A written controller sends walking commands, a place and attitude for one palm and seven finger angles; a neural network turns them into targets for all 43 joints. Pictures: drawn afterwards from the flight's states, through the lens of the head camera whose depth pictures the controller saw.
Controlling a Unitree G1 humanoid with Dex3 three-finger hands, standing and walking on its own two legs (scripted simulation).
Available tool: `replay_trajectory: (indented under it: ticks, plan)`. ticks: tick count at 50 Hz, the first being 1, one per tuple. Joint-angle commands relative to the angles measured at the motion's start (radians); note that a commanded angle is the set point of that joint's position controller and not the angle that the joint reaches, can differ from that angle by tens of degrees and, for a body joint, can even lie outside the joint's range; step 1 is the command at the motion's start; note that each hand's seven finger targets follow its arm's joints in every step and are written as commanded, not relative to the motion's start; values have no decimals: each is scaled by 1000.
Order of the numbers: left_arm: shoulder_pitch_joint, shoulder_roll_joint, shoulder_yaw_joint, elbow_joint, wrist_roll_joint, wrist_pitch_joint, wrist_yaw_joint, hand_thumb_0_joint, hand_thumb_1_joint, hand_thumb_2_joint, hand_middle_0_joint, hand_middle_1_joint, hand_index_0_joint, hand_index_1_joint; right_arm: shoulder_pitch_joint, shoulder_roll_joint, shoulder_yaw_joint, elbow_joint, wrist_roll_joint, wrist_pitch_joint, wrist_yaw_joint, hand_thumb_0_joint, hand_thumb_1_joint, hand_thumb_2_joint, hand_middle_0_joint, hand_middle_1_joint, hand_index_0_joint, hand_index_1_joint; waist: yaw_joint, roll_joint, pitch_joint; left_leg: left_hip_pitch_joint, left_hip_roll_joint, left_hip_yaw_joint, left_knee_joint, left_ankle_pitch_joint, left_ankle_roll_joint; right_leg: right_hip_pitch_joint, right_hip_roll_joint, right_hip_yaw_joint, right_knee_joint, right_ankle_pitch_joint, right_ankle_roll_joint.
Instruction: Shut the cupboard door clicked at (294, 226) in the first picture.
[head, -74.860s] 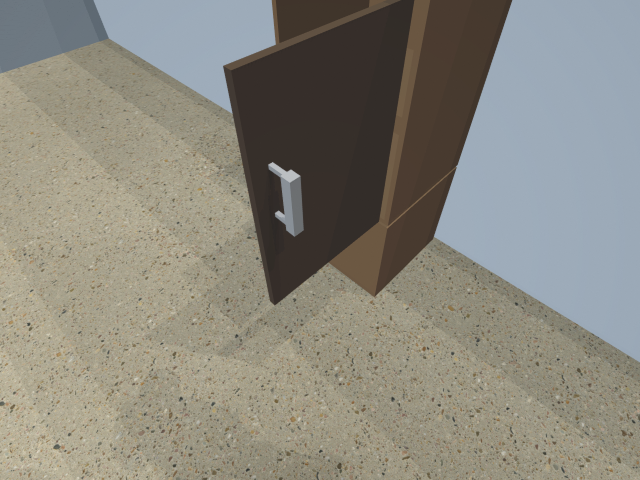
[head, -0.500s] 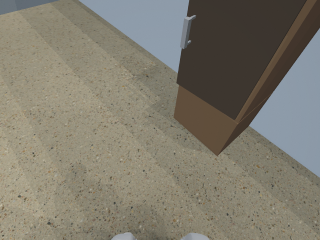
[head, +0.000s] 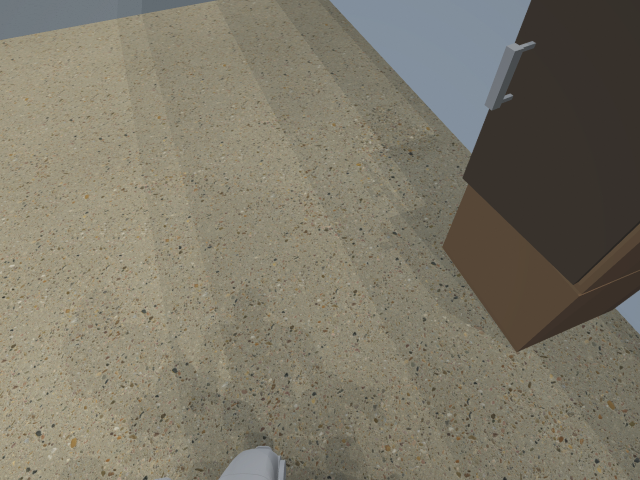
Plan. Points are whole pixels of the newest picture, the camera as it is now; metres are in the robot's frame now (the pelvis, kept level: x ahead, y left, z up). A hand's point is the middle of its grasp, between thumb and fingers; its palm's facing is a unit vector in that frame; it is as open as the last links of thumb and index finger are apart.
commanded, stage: walk to a spot facing it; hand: left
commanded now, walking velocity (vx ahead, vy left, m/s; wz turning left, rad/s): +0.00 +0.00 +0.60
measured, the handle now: (510, 75) +0.86 -0.38 +0.00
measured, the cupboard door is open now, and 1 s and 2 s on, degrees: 6 6 6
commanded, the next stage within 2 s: turn to face it in 1.24 s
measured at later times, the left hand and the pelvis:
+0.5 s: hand out of the picture +0.10 +0.24 -0.15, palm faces +0.26 -0.92 -0.29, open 7.4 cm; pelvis +0.05 -0.01 -0.01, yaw +16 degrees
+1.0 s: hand out of the picture +0.01 +0.17 -0.19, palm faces +0.65 -0.74 -0.17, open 7.4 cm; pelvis +0.19 +0.09 -0.02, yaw +37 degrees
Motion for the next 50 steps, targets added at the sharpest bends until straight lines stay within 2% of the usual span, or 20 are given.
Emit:
replay_trajectory:
  ticks: [1, 4, 5, 6, 7, 10, 14, 20, 22, 23, 24, 25, 26, 29, 33, 43, 47, 48, 49, 50]
  plan:
    - [86, 244, 75, -52, 2, -25, 12, 0, 900, 900, -200, -300, -200, -300, -92, -28, 17, -106, 3, -39, -1, 0, -900, -900, 200, 300, 200, 300, 83, -216, -132, 16, -8, 71, -230, -28, 14, 193, -244, 105, -48, 708, -133]
    - [68, 247, 82, -51, -8, -21, 7, 0, 900, 900, -200, -300, -200, -300, 6, -62, 12, -81, 0, -56, -5, 0, -900, -900, 200, 300, 200, 300, 29, -164, -182, 241, -21, 79, -515, 182, 34, 116, -225, 34, 107, 648, -62]
    - [75, 215, 74, -63, -16, -17, 3, 0, 900, 900, -200, -300, -200, -300, 69, -128, -4, -62, -6, -64, -7, 0, -900, -900, 200, 300, 200, 300, -6, -5, -235, 434, 69, -25, -585, 435, 65, -35, -177, -15, 261, 442, -7]
    - [62, 133, 53, -98, -23, -14, -6, 0, 900, 900, -200, -300, -200, -300, 137, -240, -33, -53, -13, -69, -18, 0, -900, -900, 200, 300, 200, 300, -42, 316, -265, 596, 341, -389, -590, 815, 205, -336, -25, -30, 474, -244, 66]
    - [-32, 138, 38, -133, -11, -4, -1, 0, 900, 900, -200, -300, -200, -300, 212, -260, -33, -25, -8, -59, -27, 0, -900, -900, 200, 300, 200, 300, -80, 259, -258, 588, 395, -413, -591, 841, 288, -400, -11, 80, 582, -364, 52]
    - [-95, 148, 54, -118, -7, -3, -16, 0, 900, 900, -200, -300, -200, -300, 110, -184, -7, -47, -20, -70, -49, 0, -900, -900, 200, 300, 200, 300, -46, 260, -143, 416, 271, -363, -676, 267, 253, -440, -23, 142, 621, -183, 44]
    - [-74, 132, 52, -93, -6, -17, -42, 0, 900, 900, -200, -300, -200, -300, 84, -165, 2, -50, -17, -91, -48, 0, -900, -900, 200, 300, 200, 300, -13, 134, -115, 399, 210, -328, -712, 153, 237, -414, 7, 129, 501, -88, 49]
    - [-56, 125, 49, -99, -7, -22, -53, 0, 900, 900, -200, -300, -200, -300, 43, -177, -6, -44, -21, -89, -38, 0, -900, -900, 200, 300, 200, 300, 20, 167, -46, 203, 157, -349, -749, -98, 231, -211, 63, 76, 199, -50, 50]
    - [55, 140, 58, -67, -5, -31, -55, 0, 900, 900, -200, -300, -200, -300, -4, -170, -9, -51, -15, -86, -35, 0, -900, -900, 200, 300, 200, 300, 81, 147, -66, 77, 117, -330, -673, -164, 207, 3, 100, 53, 71, 8, 50]
    - [150, 168, 72, -38, -2, -38, -50, 0, 900, 900, -200, -300, -200, -300, -35, -141, -7, -60, -10, -87, -35, 0, -900, -900, 200, 300, 200, 300, 133, 72, -78, -84, 62, -291, -558, -209, 181, 197, 76, 83, -16, 4, 45]
    - [256, 245, 90, -18, 9, -52, -36, 0, 900, 900, -200, -300, -200, -300, -32, -72, 9, -77, 1, -94, -32, 0, -900, -900, 200, 300, 200, 300, 186, -163, -128, -252, -49, -164, -292, -234, 126, 368, -117, 297, -199, -236, 7]
    - [276, 317, 94, -21, 8, -50, -23, 0, 900, 900, -200, -300, -200, -300, -35, -23, 18, -106, 3, -102, -29, 0, -900, -900, 200, 300, 200, 300, 192, -404, -126, -326, -108, -70, 36, -239, 88, 317, -375, 669, -388, -470, -78]
    - [195, 289, 85, -43, -4, -47, -18, 0, 900, 900, -200, -300, -200, -300, -33, -77, 0, -101, -14, -93, -21, 0, -900, -900, 200, 300, 200, 300, 134, -293, -43, -314, -37, -122, 199, -152, 88, 138, -402, 686, -442, -578, -103]
    - [33, 173, 61, -67, -4, -73, -13, 0, 900, 900, -200, -300, -200, -300, 7, -60, 0, -45, -24, -80, 0, 0, -900, -900, 200, 300, 200, 300, 34, -173, 13, -238, 60, -95, 283, 87, 60, -32, -308, 421, -413, -349, -90]
    - [101, 126, 51, -21, -8, -97, -15, 0, 900, 900, -200, -300, -200, -300, 23, -1, 11, -25, -13, -70, 19, 0, -900, -900, 200, 300, 200, 300, 29, -138, -31, -208, 54, -17, 182, 210, 39, 81, -204, 75, -349, 128, -61]
    - [266, 142, 50, 72, 1, -105, -9, 0, 900, 900, -200, -300, -200, -300, -203, 25, 45, -103, -13, -90, 36, 0, -900, -900, 200, 300, 200, 300, 96, -143, -20, -209, 58, 102, -243, 151, 87, 338, -278, -80, -237, 625, -85]
    - [210, 191, 62, 63, -5, -101, -15, 0, 900, 900, -200, -300, -200, -300, 18, -39, 27, -54, -19, -108, 19, 0, -900, -900, 200, 300, 200, 300, -26, -116, -141, 219, -52, 175, -387, 118, 151, 213, -263, -172, 94, 866, -55]
    - [185, 195, 62, 49, -14, -100, -21, 0, 900, 900, -200, -300, -200, -300, 175, -96, 10, -18, -22, -111, 9, 0, -900, -900, 200, 300, 200, 300, -111, -43, -245, 490, -27, 125, -457, 187, 176, 54, -230, -181, 317, 682, -29]
    - [200, 135, 57, 15, -25, -93, -39, 0, 900, 900, -200, -300, -200, -300, 286, -236, -25, 7, -30, -118, -5, 0, -900, -900, 200, 300, 200, 300, -140, 254, -338, 746, 257, -314, -518, 246, 276, -290, -68, -154, 655, -21, 32]
    - [104, 128, 42, -44, -23, -86, -39, 0, 900, 900, -200, -300, -200, -300, 340, -289, -35, 22, -10, -116, -25, 0, -900, -900, 200, 300, 200, 300, -160, 245, -376, 827, 402, -570, -644, 383, 358, -497, 4, 7, 828, -270, 32]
